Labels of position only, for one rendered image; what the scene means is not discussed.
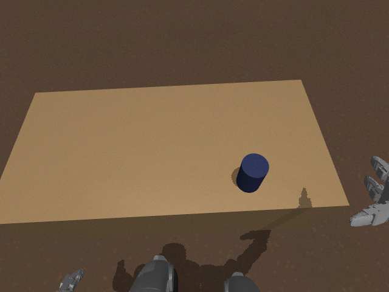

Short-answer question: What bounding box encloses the left robot hand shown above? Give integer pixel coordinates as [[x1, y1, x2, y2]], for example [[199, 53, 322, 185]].
[[56, 269, 84, 292]]

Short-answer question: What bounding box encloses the can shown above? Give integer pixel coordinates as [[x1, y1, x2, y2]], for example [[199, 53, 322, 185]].
[[236, 153, 269, 193]]

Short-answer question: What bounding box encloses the right robot hand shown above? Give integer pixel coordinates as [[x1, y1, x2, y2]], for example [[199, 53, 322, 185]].
[[349, 156, 389, 226]]

